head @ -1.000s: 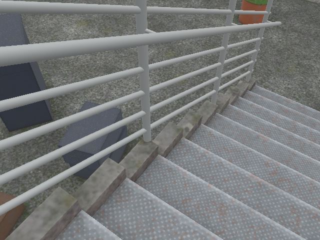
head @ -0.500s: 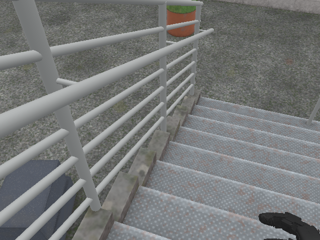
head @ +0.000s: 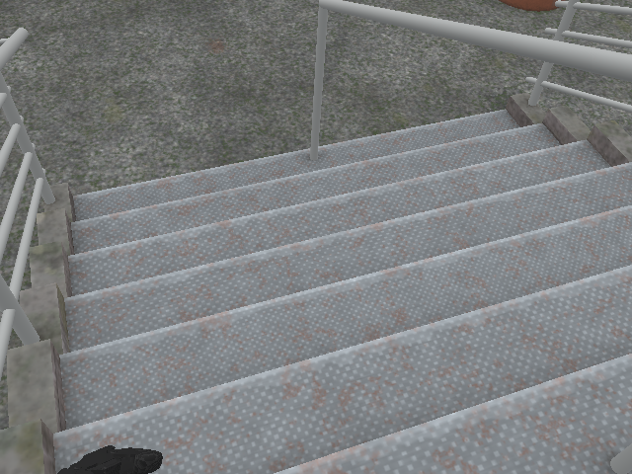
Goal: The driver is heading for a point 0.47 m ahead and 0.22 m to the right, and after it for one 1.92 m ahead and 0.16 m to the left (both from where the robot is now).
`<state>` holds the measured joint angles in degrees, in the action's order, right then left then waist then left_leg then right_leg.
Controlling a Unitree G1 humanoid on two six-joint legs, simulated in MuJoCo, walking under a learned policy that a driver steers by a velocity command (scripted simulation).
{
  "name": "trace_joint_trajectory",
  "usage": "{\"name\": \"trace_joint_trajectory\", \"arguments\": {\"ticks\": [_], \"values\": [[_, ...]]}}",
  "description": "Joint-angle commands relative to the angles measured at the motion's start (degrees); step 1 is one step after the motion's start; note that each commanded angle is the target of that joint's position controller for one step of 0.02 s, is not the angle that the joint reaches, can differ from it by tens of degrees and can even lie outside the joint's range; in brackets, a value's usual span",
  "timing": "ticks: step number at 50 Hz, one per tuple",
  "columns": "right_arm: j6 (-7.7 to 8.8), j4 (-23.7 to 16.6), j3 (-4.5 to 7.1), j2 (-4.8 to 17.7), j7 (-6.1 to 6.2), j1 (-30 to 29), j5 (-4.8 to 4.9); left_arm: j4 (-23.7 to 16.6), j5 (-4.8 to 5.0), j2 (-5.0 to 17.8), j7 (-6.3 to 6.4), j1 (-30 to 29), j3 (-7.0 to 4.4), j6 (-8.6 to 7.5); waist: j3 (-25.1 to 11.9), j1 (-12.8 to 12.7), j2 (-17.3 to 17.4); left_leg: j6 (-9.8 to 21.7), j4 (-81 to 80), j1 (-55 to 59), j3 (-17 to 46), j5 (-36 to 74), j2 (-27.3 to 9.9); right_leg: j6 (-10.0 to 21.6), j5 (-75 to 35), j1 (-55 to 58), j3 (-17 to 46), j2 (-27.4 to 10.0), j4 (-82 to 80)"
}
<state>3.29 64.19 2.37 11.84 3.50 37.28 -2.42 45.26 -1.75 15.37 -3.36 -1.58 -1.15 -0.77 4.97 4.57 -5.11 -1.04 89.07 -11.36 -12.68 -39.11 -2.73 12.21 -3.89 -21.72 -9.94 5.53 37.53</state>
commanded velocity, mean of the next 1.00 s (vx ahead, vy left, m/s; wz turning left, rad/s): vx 0.89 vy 0.04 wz -0.34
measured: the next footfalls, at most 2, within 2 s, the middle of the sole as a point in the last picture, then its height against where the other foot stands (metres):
left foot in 0.32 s outside the picture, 0.15 m lower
right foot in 0.68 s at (343, 437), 0.15 m lower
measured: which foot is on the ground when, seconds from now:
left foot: up 0.00-0.30, down 0.32-0.64, up 0.66-1.00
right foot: down 0.00-0.32, up 0.34-0.66, down 0.68-1.00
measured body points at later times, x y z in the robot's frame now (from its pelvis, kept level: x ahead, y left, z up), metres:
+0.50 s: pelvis +0.44 +0.05 -0.18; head +0.44 +0.05 +0.27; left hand +0.76 +0.16 -0.25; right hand +0.26 -0.16 -0.31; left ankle +0.41 +0.21 -0.89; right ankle +0.50 -0.07 -0.79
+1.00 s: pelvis +0.86 -0.05 -0.41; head +0.88 -0.04 +0.04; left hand +0.93 +0.21 -0.55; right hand +0.92 -0.35 -0.50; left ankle +1.06 -0.03 -1.11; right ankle +0.62 -0.12 -1.03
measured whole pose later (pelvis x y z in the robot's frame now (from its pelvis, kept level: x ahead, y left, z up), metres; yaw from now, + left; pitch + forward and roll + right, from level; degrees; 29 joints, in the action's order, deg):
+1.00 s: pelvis +0.86 -0.05 -0.41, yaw -22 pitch -1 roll -4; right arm -1.1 41.9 3.8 14.7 -5.2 5.3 -1.9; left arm 56.2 0.3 13.6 3.5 24.1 -5.1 -5.4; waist 4.1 -0.8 2.0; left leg 4.4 36.2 -33.9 -5.2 25.2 -5.6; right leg -6.8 42.3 -5.8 -14.8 -12.3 62.0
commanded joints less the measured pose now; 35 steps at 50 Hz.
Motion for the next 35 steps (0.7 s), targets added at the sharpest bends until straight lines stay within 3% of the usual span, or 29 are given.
{"name": "trace_joint_trajectory", "arguments": {"ticks": [1,2,3,4,6,7,8,9,11,12,15,16,17,18,19,20,22,23,24,25,26,27,28,29,31,32,33,34,35], "values": [[-1.07,-12.2,0.56,6.49,0.6,-11.47,-1.84,10.94,2.57,15.53,1.83,35.39,-4.92,0.94,-2.06,-12.85,-3.44,0.53,29.71,-52.32,8.45,0.75,-3.87,6.22,-36.46,48.25,21.46,-15.13,4.68],[-0.39,-15.53,0.4,9.25,-1.1,-9.44,-1.83,8.37,3.84,11.51,2.31,30.42,-3.57,0.4,-9.9,-10.03,5.18,0.07,14.69,-55.15,14.98,6.24,-6.11,8.47,-28.69,52.64,29.8,-17.39,2.69],[0.25,-15.01,0.98,9.59,-2.21,-14.27,-2.69,7.59,3.41,8.27,2.81,24.25,-3.42,0.72,-4.83,-7.15,17.31,0.2,8.65,-53.99,14.32,10.5,-4.92,6.8,-14.69,39.88,31.92,-12.42,-2.41],[0.91,-16.79,1.18,8.44,-2.79,-15.02,-1.73,4.18,2.21,8.76,3.89,18.81,-3.18,-0.01,-3.53,-3.55,10.96,-3.21,-9.21,-47.76,17.53,14.83,-4.44,12.44,-11.19,25.32,41.1,-18.32,-8.1],[0.39,-17.55,2.11,10.51,-1.27,-21.19,-1.45,3.47,-1.37,9.79,4.84,13.3,-3.82,-2.48,-0.47,-1.81,13.74,-6.02,-19.88,-35.91,19.33,25.0,-4.7,15.56,-9.75,6.69,49.19,-20.63,-11.52],[0.03,-15.55,2.59,11.11,-1.66,-19.58,-0.71,3.6,-1.34,7.76,4.95,13.37,-3.44,-3.48,-2.91,-1.07,13.79,-5.4,-25.49,-31.58,18.01,36.64,-3.58,13.43,-5.54,5.03,43.89,-14.93,-8.13],[0.86,-18.64,2.55,10.84,-2.53,-21.34,-0.04,4.18,2.0,2.84,6.11,10.99,-2.23,-4.33,-3.24,0.21,11.18,-4.83,-41.24,-19.65,20.69,58.96,-4.54,7.39,5.84,-4.29,35.66,-6.92,-5.2],[0.48,-18.29,2.53,9.04,-3.2,-20.83,0.72,3.77,3.52,1.34,6.47,10.28,-1.41,-4.13,-4.75,0.3,8.67,-3.28,-45.76,-9.22,19.64,66.21,-2.22,3.73,7.0,-7.19,31.03,-2.45,-0.34],[0.02,-19.26,0.9,4.24,-4.45,-17.92,1.45,4.74,2.23,4.11,5.76,12.35,-2.12,-2.88,-7.69,-0.59,6.9,-1.87,-46.04,7.09,14.2,65.67,4.04,1.1,9.74,-13.78,27.98,1.75,7.66],[0.18,-16.34,1.43,5.24,-4.72,-10.91,1.5,4.12,1.87,5.53,5.9,11.59,-2.81,-2.24,-8.57,1.8,3.67,-1.17,-41.26,11.77,15.21,64.67,5.03,-0.24,3.45,-12.96,28.62,1.16,14.77],[1.68,-12.29,2.87,6.94,-1.89,8.16,2.39,1.7,1.73,4.7,5.23,6.72,-2.9,-2.44,-8.31,16.26,3.49,-2.44,-65.99,30.14,14.65,70.48,1.88,-4.06,-0.98,-14.93,22.95,5.14,50.16],[1.89,-10.41,4.25,10.72,-1.62,9.66,1.42,0.01,1.85,1.08,5.54,5.73,-2.87,-1.85,-3.63,15.54,6.65,0.79,-69.8,33.2,22.02,69.38,-5.29,-5.53,24.71,-24.05,20.85,8.43,73.35],[2.11,-12.68,4.54,14.24,-3.74,0.76,0.78,-4.58,3.93,-2.81,6.28,16.03,-2.21,-1.31,-3.44,2.42,12.29,2.9,-51.91,35.26,32.23,93.46,-17.65,-5.55,40.05,-34.11,16.87,5.73,83.56],[3.75,-15.03,4.87,15.27,-4.28,-4.58,0.52,-6.72,1.32,-2.92,6.56,16.68,-1.03,-0.32,-4.79,0.39,16.54,9.03,-59.46,37.15,47.61,64.3,-24.21,-6.33,38.09,-49.7,12.29,1.64,81.55],[4.92,-16.02,3.48,10.08,-4.79,-5.08,1.38,-7.48,-1.8,0.31,6.49,8.2,-1.46,0.49,3.89,3.12,6.56,9.28,-63.37,27.22,42.11,49.9,-22.2,-5.87,34.56,-52.88,12.36,-3.2,72.81],[5.4,-14.12,2.72,7.49,-4.73,-3.49,1.08,-8.72,-2.1,-1.42,4.93,2.57,-0.95,0.3,4.87,2.59,3.19,7.26,-64.42,21.73,35.69,41.6,-19.31,-4.88,33.09,-54.87,14.08,-4.3,76.55],[6.36,-15.76,3.41,13.11,-2.02,-16.69,1.2,-15.51,-1.02,-3.23,1.24,-0.5,0.58,0.28,7.93,-7.82,16.21,5.59,-75.81,-6.14,37.79,10.67,-19.99,-7.87,15.31,-38.75,19.83,-12.88,42.73],[5.66,-16.32,2.18,9.34,-2.05,-24.85,1.71,-13.67,-0.86,0.03,-0.68,-1.5,-0.07,0.29,10.43,-9.73,11.74,4.09,-77.9,-23.5,27.65,9.8,-13.59,-9.12,0.79,-21.73,17.26,-11.24,30.21],[5.46,-16.74,1.59,10.06,-2.15,-26.21,3.15,-10.04,-0.14,1.99,-2.0,2.56,-1.15,0.71,8.68,-10.73,9.25,3.52,-77.63,-31.93,22.28,13.59,-10.98,-9.71,-11.43,-5.91,15.45,-8.18,23.94],[4.71,-16.52,2.13,13.33,-1.82,-26.21,3.73,-5.33,-0.69,2.92,-2.1,10.96,-1.67,1.56,2.05,-13.49,10.64,2.67,-75.92,-30.45,19.72,20.6,-11.67,-8.87,-14.81,4.01,12.24,-6.14,30.53],[4.62,-15.43,2.15,11.55,-1.54,-23.68,4.17,-1.42,-0.31,3.54,-2.16,16.12,-2.01,1.5,1.42,-14.1,8.05,2.2,-69.44,-22.65,16.59,19.7,-8.74,-7.16,-23.64,1.58,12.05,-7.0,28.84],[3.83,-14.05,2.24,12.28,-2.17,-20.93,3.58,-0.34,-0.63,3.6,-1.43,16.82,-1.76,1.41,0.41,-13.94,6.6,2.42,-65.86,-16.14,15.06,24.85,-6.51,-6.39,-17.04,2.55,8.05,-5.34,26.18],[3.14,-14.05,1.9,9.8,-2.74,-17.83,2.62,-1.05,-0.29,3.48,-0.86,9.11,-0.71,-0.15,3.77,-9.16,0.4,1.32,-61.47,-12.74,10.03,20.06,-1.52,-7.17,-20.74,2.57,5.41,-4.43,9.65],[2.46,-12.31,2.09,9.83,-3.39,-13.97,1.21,-0.77,-0.13,1.41,0.14,6.18,-0.47,-1.63,2.29,-6.46,4.26,2.64,-56.26,-6.79,9.64,29.93,-1.57,-6.82,-15.78,5.47,3.43,-3.5,2.32],[0.48,-9.17,2.13,9.22,-2.95,-7.62,2.37,0.93,-2.88,2.9,2.33,14.48,-0.9,-3.37,-2.02,-8.83,7.78,6.74,-33.01,-4.24,10.4,38.82,1.71,-7.42,-15.6,18.34,3.17,-3.79,-10.51],[-0.96,-8.36,2.4,10.3,-2.66,-9.76,2.43,0.71,-3.73,6.38,3.56,18.46,-2.1,-4.09,-2.31,-11.72,9.8,7.21,-19.65,-5.57,9.87,33.43,4.47,-7.51,-22.66,23.8,8.87,-7.78,-22.44],[-2.16,-9.97,2.95,11.38,-2.98,-13.25,3.16,1.78,-3.93,9.33,4.34,21.22,-3.49,-4.19,-2.36,-13.65,4.68,7.36,-2.84,-14.72,10.25,4.66,8.51,-6.08,-29.82,31.95,15.49,-13.83,-28.17],[-1.18,-15.05,2.54,10.95,-3.01,-20.67,1.13,2.5,-2.39,10.65,3.15,24.82,-3.66,-4.39,-4.31,-14.56,5.58,9.86,2.35,-22.58,15.64,-0.55,6.27,-5.3,-13.12,35.79,10.79,-13.63,-12.88],[0.83,-18.59,1.06,4.32,-2.77,-13.61,3.5,3.3,-3.07,9.74,2.42,30.32,-2.44,-4.95,-11.7,-11.14,-6.6,9.56,9.04,-33.86,21.53,-6.33,3.82,-2.23,-26.99,47.08,18.35,-24.07,7.54]]}}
